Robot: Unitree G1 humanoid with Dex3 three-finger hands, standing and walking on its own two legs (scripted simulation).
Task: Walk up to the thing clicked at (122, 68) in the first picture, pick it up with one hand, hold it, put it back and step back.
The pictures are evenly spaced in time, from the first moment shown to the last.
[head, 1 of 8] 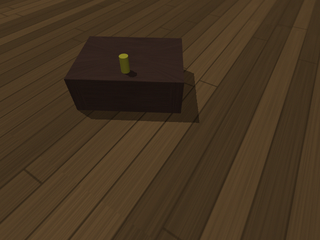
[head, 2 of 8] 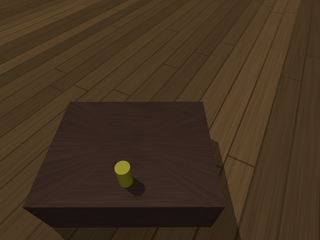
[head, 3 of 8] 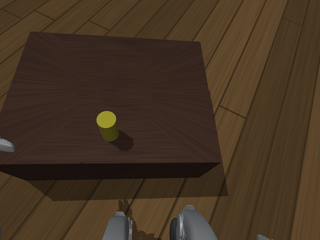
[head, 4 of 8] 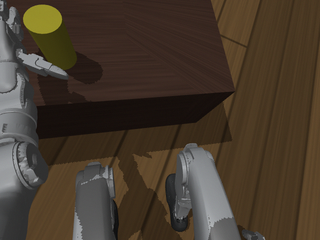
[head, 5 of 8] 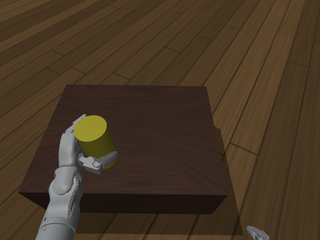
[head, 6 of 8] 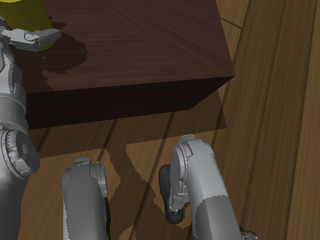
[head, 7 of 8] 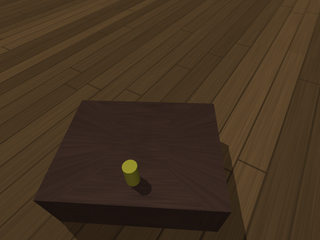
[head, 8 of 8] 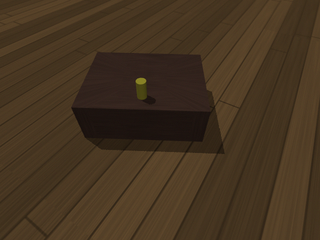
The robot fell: no
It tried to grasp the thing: yes
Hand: left
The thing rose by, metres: 0.41
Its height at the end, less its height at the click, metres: +0.00
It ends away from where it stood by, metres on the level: 0.00
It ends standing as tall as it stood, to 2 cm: yes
